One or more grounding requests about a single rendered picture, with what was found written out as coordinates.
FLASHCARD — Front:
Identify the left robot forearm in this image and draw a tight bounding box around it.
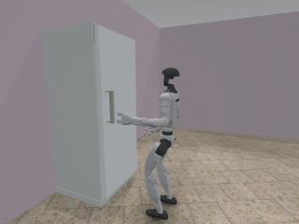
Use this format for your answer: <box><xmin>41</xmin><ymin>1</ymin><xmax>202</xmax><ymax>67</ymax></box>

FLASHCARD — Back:
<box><xmin>132</xmin><ymin>117</ymin><xmax>168</xmax><ymax>128</ymax></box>

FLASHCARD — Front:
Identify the right robot shin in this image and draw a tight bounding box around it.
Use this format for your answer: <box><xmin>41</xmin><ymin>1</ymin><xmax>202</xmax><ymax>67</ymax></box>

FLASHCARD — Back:
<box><xmin>155</xmin><ymin>167</ymin><xmax>172</xmax><ymax>199</ymax></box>

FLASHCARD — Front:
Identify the robot left upper arm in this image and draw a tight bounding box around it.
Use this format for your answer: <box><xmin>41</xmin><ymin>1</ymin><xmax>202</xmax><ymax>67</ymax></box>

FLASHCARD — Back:
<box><xmin>160</xmin><ymin>92</ymin><xmax>172</xmax><ymax>128</ymax></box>

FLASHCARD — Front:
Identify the fridge door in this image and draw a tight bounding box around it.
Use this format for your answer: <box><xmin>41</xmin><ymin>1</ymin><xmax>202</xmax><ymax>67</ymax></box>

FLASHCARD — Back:
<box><xmin>93</xmin><ymin>25</ymin><xmax>137</xmax><ymax>199</ymax></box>

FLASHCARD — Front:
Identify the robot left hand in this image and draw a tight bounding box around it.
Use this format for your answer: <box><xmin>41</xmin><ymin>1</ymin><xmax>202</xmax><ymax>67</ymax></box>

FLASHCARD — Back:
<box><xmin>117</xmin><ymin>112</ymin><xmax>133</xmax><ymax>125</ymax></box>

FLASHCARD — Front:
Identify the left robot thigh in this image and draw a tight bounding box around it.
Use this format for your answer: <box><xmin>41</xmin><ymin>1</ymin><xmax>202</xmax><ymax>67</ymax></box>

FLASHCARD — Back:
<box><xmin>144</xmin><ymin>140</ymin><xmax>168</xmax><ymax>184</ymax></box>

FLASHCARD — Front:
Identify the robot right hand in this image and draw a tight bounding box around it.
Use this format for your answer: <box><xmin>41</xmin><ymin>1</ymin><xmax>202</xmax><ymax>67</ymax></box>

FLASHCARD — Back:
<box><xmin>145</xmin><ymin>126</ymin><xmax>161</xmax><ymax>135</ymax></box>

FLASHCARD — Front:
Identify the robot right upper arm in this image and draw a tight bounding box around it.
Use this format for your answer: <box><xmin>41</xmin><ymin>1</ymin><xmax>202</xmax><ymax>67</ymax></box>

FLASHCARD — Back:
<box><xmin>177</xmin><ymin>103</ymin><xmax>181</xmax><ymax>119</ymax></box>

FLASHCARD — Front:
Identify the handle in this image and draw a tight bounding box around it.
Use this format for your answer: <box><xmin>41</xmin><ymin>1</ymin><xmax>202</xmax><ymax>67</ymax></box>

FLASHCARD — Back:
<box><xmin>105</xmin><ymin>91</ymin><xmax>115</xmax><ymax>124</ymax></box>

